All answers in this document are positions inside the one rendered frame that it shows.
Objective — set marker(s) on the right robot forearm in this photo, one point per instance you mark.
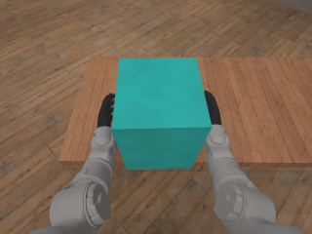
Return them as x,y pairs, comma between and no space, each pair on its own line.
222,165

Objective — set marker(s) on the left robot forearm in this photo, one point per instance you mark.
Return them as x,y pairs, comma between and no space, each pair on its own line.
100,163

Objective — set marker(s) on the robot left hand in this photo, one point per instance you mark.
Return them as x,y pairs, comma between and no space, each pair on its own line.
105,118

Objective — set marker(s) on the left robot upper arm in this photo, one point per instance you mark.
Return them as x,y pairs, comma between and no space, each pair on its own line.
81,209

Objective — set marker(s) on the right robot upper arm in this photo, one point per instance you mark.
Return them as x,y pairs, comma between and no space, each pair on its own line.
243,210

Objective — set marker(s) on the table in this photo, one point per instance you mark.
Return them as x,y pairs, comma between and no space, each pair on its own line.
265,105

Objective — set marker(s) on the robot right hand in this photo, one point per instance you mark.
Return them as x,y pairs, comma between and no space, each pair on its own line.
213,108

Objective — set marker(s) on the carton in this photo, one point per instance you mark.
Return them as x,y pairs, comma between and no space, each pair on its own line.
160,116

